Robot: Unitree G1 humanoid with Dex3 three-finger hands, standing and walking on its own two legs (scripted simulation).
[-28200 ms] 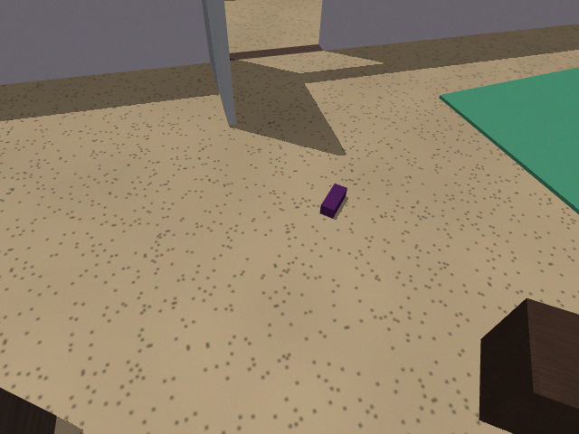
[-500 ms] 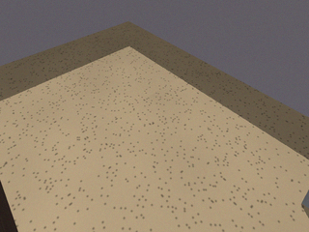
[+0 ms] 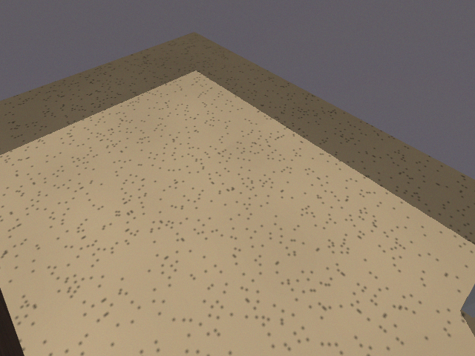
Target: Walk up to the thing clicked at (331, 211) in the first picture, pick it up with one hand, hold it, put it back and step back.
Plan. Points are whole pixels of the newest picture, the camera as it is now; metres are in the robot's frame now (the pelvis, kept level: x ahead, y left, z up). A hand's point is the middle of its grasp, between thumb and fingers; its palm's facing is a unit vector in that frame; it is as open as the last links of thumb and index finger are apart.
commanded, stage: stand
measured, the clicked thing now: out of the picture -0.34 -0.66 -0.75
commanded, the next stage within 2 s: walk up in 1.50 s
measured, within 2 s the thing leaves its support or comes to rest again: neither
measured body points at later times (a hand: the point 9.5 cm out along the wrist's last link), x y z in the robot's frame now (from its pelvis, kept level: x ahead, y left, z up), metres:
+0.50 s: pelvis +0.00 +0.00 +0.00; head +0.01 -0.01 +0.45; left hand +0.08 +0.30 -0.13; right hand +0.07 -0.30 -0.14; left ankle +0.01 +0.15 -0.75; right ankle -0.01 -0.12 -0.75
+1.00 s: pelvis +0.00 +0.00 +0.00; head +0.01 +0.00 +0.45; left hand +0.08 +0.30 -0.13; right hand +0.07 -0.30 -0.13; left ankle +0.01 +0.15 -0.75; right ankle -0.01 -0.12 -0.75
